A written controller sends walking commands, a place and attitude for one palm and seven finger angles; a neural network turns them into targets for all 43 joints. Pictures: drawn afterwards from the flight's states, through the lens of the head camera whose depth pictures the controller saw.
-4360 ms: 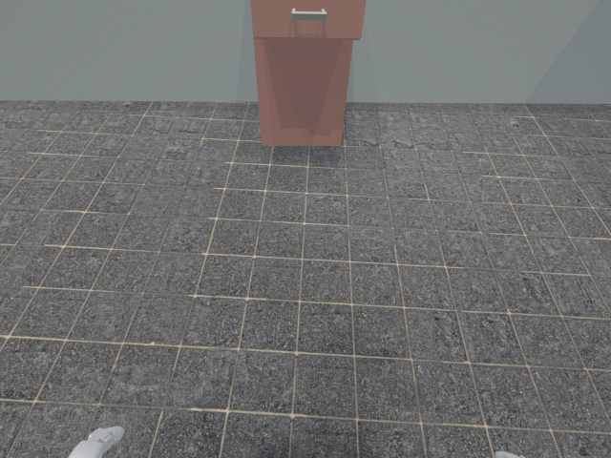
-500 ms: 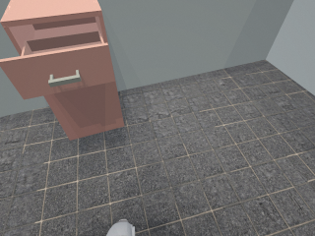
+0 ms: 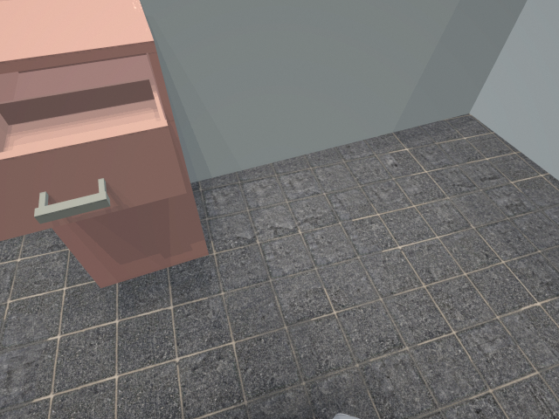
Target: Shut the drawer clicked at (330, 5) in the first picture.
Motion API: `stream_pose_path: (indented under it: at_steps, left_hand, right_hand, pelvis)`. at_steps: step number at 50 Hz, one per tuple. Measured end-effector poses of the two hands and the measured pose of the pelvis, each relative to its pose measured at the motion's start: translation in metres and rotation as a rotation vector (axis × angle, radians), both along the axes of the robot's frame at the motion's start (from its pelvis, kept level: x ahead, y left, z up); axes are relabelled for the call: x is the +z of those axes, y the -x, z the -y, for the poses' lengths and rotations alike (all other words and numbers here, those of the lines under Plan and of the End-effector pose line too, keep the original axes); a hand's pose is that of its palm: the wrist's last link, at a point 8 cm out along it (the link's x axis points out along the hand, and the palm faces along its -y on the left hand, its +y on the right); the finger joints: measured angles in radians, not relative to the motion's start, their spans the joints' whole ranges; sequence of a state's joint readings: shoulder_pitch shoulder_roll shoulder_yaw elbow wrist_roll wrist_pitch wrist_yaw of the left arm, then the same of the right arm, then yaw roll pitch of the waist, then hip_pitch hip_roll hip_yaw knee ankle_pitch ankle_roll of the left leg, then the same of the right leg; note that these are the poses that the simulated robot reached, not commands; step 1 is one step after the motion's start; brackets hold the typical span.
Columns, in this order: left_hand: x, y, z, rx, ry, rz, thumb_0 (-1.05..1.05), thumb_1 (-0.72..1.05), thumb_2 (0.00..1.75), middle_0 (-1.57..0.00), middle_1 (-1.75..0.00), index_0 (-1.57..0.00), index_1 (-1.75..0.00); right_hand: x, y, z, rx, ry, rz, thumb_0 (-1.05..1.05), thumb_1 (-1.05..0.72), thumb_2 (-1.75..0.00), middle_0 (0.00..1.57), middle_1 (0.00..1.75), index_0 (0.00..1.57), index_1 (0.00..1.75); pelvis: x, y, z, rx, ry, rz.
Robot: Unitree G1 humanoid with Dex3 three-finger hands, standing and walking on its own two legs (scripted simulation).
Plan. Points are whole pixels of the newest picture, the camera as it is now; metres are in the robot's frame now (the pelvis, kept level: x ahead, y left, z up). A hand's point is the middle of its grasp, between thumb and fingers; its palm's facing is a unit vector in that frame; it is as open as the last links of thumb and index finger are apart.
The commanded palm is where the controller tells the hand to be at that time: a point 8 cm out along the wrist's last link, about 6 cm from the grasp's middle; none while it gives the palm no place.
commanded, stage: turn to face it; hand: left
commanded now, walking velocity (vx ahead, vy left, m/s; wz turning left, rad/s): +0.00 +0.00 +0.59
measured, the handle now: (73, 199) +0.47 +0.39 +0.01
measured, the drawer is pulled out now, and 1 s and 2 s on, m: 0.30 0.30 0.30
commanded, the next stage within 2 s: take the last steps up to it in 0.56 s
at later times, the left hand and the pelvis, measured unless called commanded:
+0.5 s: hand out of the picture +0.02 +0.23 -0.19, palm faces +0.31 -0.93 -0.22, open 7.3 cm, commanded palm none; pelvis +0.03 +0.02 -0.02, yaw +14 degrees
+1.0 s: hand out of the picture +0.02 +0.18 -0.16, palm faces +0.38 -0.90 -0.22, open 7.4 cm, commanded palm none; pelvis +0.05 +0.01 +0.00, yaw +20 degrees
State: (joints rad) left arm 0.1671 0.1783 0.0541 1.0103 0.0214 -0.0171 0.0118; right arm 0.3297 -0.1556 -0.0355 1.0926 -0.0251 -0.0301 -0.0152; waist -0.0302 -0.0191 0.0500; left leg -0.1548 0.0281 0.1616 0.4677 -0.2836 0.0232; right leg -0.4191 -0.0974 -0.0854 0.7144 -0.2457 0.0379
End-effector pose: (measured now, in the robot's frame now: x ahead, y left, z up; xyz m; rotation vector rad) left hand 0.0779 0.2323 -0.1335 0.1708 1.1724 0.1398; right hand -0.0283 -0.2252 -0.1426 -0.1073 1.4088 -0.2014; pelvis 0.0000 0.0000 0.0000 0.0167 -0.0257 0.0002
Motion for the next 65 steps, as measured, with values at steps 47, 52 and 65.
stream_pose_path:
  at_steps: [47,52,65]
  left_hand:
    - [0.001,0.085,-0.011,0.356,-0.012,-0.103,0.0,0.91,0.9,-0.2,-0.3,-0.19,-0.3]
    - [0.005,0.093,0.019,0.42,0.023,-0.114,0.0,0.91,0.9,-0.2,-0.3,-0.19,-0.3]
    - [-0.001,0.128,0.047,0.53,0.18,-0.378,0.0,0.91,0.9,-0.2,-0.3,-0.2,-0.3]
  right_hand:
    - [-0.011,-0.158,-0.022,0.361,-0.036,0.084,0.01,-0.92,-0.9,0.21,0.3,0.2,0.3]
    - [-0.008,-0.157,-0.012,0.376,-0.046,0.001,0.01,-0.92,-0.9,0.2,0.3,0.2,0.3]
    - [0.001,-0.256,-0.073,0.457,-0.027,0.055,0.01,-0.92,-0.9,0.2,0.3,0.19,0.3]
  pelvis:
    - [-0.004,-0.044,-0.01,0.326,-0.003,-0.003]
    - [0.004,-0.062,-0.007,0.344,0.002,0.006]
    - [0.002,-0.113,-0.053,0.381,0.031,-0.009]
